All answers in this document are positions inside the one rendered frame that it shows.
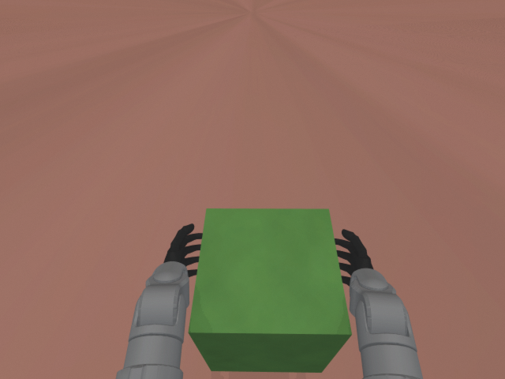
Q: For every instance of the right robot forearm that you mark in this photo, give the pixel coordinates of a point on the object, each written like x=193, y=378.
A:
x=384, y=333

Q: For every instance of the left robot forearm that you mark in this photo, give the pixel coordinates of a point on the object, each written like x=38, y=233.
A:
x=158, y=327

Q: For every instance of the left robot hand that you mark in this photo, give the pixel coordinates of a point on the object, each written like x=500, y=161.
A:
x=178, y=249

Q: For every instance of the carton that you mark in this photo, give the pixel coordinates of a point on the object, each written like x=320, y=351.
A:
x=268, y=295

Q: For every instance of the right robot hand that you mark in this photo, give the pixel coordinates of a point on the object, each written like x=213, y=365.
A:
x=357, y=257

